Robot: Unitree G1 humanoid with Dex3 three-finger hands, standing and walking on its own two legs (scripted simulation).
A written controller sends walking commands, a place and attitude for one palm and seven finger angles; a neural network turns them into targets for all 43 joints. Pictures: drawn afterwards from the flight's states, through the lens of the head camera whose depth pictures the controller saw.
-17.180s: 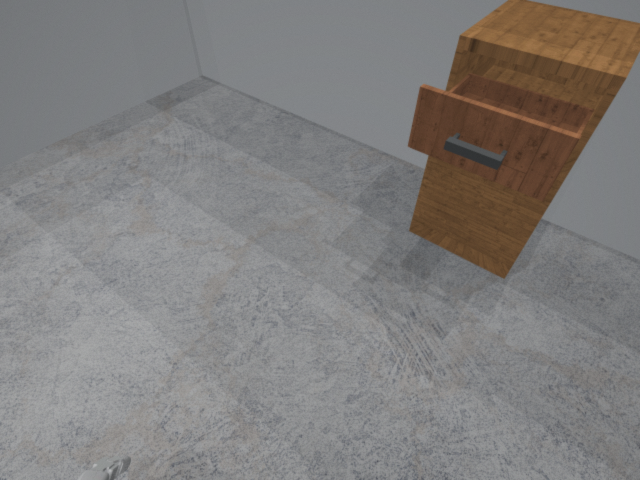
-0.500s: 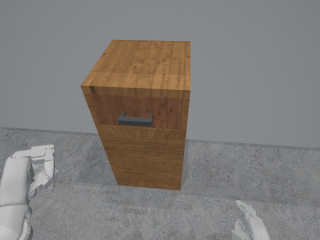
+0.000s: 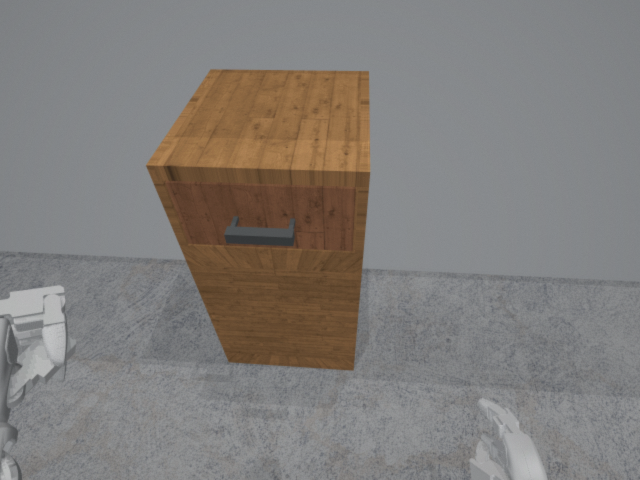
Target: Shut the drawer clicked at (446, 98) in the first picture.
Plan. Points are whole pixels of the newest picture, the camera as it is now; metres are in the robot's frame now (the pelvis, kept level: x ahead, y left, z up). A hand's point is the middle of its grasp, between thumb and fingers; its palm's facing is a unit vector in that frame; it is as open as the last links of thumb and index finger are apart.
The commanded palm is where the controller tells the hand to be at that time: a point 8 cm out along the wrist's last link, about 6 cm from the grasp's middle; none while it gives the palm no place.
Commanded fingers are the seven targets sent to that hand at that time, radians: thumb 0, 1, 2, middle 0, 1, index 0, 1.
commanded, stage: step back with the hand held close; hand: left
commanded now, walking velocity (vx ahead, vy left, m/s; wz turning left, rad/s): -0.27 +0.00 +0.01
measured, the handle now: (261, 228) +0.60 +0.18 -0.08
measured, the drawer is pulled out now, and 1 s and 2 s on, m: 0.00 0.00 0.00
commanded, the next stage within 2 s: stop stepping back and stand still in 1.38 s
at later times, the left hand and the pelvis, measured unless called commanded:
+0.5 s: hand (25, 402) +0.14 +0.27 +0.16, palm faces +0.35 -0.79 -0.50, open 3.2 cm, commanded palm +0.08 +0.30 +0.17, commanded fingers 0.00 0.90 0.90 -1.40 -1.60 -1.40 -1.60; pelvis -0.05 +0.03 -0.01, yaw -1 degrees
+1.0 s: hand out of the picture +0.08 +0.25 +0.15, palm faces +0.33 -0.78 -0.54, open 3.2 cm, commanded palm +0.01 +0.29 +0.17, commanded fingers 0.00 0.90 0.90 -1.40 -1.60 -1.40 -1.60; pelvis -0.12 +0.01 -0.02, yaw +1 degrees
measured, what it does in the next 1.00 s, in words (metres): walks backwards: right foot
